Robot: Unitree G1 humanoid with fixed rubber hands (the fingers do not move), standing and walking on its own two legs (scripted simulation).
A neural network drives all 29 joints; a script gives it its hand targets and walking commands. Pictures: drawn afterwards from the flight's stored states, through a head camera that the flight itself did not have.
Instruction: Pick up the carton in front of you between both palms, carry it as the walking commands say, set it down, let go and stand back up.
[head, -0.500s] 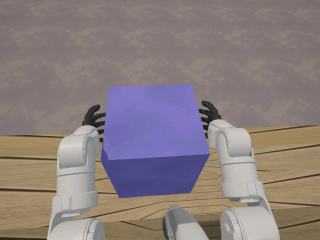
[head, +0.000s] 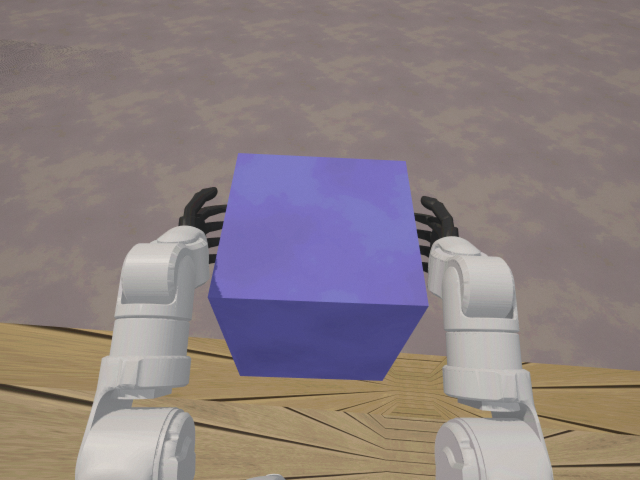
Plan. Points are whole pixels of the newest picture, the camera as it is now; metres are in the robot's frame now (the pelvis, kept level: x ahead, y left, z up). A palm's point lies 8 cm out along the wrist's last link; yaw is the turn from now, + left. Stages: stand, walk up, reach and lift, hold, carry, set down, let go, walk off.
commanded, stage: carry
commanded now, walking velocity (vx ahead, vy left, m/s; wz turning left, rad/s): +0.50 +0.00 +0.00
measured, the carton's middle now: (316, 276) +0.36 +0.01 +0.05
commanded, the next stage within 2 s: none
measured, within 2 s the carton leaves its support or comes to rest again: neither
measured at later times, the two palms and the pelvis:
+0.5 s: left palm (250, 178) +0.71 +0.16 -0.07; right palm (386, 167) +0.74 -0.14 -0.06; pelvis +0.37 -0.03 -0.18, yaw +0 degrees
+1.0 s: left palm (283, 145) +1.12 +0.13 -0.27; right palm (376, 151) +1.08 -0.17 -0.26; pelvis +0.76 +0.02 -0.33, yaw +0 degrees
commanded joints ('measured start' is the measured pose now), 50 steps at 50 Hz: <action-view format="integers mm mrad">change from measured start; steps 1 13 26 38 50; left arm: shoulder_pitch -550 -597 -815 -616 -613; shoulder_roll -1054 -1051 -1176 -1154 -1076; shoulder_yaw -577 -556 -686 -646 -533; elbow -59 -189 -162 -109 -165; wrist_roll -312 -198 -453 -406 -203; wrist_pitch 27 -30 12 -13 -37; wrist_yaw -244 -194 -266 -262 -204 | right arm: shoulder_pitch -557 -787 -646 -607 -840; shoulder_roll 879 1142 905 896 1166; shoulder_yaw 633 744 509 619 758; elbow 6 -74 27 -79 -82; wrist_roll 382 617 318 355 631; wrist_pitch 2 -68 -11 -16 -73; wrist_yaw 203 266 204 192 266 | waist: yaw -119 -170 36 -220 -170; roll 136 13 -20 37 -41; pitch -471 -393 -350 -438 -393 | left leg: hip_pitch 899 318 -375 569 430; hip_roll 319 51 74 42 93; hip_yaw -468 -287 -143 14 -361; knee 158 313 650 -94 230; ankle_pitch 571 -91 -476 291 -11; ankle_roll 184 105 -99 50 105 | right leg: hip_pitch -616 -285 235 -113 -504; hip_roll -3 -21 -365 -74 -73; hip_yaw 198 23 662 32 83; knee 254 -835 -952 106 -639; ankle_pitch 6 933 884 741 802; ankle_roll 60 27 -273 11 21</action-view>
